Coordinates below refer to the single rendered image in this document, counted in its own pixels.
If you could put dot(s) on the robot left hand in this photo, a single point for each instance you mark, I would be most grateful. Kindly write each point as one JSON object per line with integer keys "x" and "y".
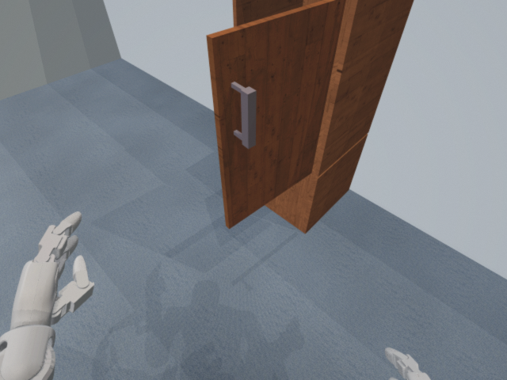
{"x": 34, "y": 302}

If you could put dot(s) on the cupboard door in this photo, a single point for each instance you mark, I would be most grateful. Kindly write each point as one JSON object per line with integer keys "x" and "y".
{"x": 288, "y": 58}

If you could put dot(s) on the robot right hand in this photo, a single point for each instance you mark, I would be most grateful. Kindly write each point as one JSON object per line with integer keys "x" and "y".
{"x": 406, "y": 365}

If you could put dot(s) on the left robot forearm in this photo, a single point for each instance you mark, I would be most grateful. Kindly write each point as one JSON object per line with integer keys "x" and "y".
{"x": 26, "y": 353}

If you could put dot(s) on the handle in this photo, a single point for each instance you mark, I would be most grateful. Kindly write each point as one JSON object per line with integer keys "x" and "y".
{"x": 248, "y": 111}

